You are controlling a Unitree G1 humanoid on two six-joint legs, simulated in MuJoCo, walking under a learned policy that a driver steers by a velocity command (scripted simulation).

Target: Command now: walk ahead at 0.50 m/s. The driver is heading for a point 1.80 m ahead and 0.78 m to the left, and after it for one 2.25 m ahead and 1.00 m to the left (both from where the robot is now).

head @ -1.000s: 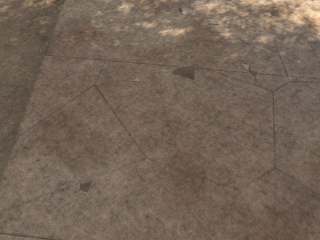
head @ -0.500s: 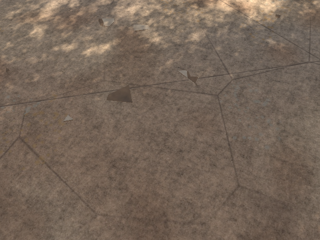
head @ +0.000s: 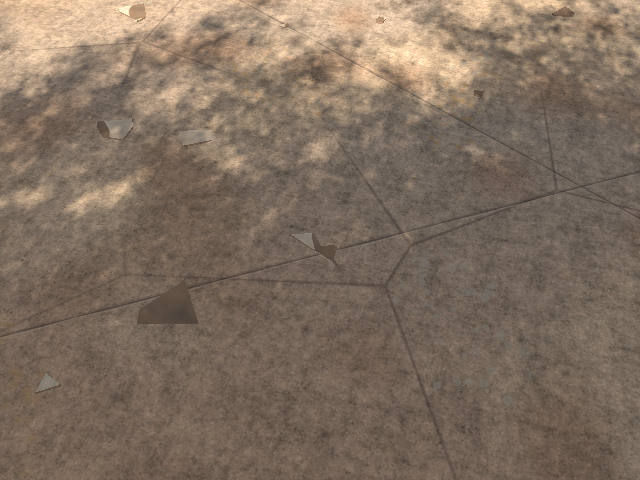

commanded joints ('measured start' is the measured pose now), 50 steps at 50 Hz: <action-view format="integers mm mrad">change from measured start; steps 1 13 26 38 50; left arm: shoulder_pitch -11 -288 -84 -7 -86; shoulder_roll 63 80 98 225 125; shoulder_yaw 19 18 39 80 29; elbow -81 -157 -28 43 -53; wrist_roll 14 -5 22 -19 28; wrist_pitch -13 -65 -64 -15 -48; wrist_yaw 6 -32 -11 4 -3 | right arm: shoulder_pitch -11 150 24 -203 -18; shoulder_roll -137 -193 -77 -110 -174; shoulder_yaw -25 -46 -26 -31 -54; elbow -50 -4 -147 -267 -240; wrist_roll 9 36 31 23 10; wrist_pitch -17 42 77 77 37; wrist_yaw -7 -44 -29 26 -21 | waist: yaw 20 -30 13 49 40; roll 125 147 -49 -34 82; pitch -15 5 3 30 -73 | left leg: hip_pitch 91 182 -436 -306 73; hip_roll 269 264 198 101 230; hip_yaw -300 -308 -131 34 -379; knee -249 -109 687 247 -173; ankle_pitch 121 165 -83 -7 223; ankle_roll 189 113 -73 24 242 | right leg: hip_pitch -144 55 367 568 -109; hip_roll -77 25 -241 -258 -71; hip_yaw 21 3 63 -222 16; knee -98 -657 -978 -819 -77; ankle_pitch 77 302 307 674 64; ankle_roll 23 39 -170 -79 70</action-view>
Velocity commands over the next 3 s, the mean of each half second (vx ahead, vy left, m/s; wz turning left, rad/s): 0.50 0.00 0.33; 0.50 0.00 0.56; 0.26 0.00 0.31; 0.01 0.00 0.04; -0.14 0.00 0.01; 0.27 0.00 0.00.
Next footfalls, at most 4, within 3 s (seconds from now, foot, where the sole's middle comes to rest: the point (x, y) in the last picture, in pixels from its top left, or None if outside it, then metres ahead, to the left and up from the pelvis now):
0.32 right None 0.35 -0.14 -0.78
0.82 left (221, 462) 0.53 0.20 -0.78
1.28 right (239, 322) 0.86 0.19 -0.78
1.58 left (159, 402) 0.66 0.35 -0.78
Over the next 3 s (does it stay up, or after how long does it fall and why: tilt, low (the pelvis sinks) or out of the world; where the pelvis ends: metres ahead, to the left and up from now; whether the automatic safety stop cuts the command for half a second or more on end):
stays up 0.73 0.22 0.00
